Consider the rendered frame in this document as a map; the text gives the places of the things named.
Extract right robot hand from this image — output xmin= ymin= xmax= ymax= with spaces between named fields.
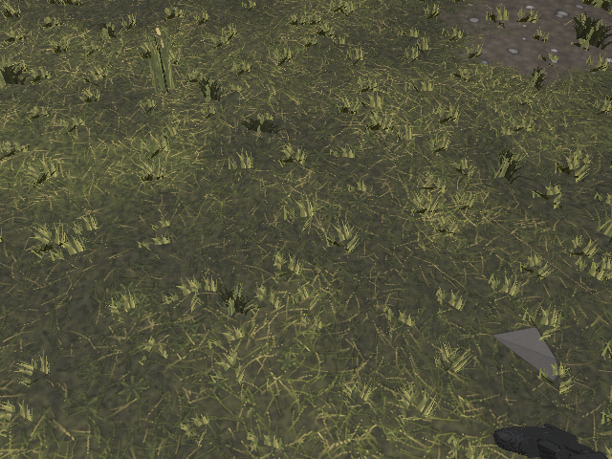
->
xmin=493 ymin=424 xmax=608 ymax=459

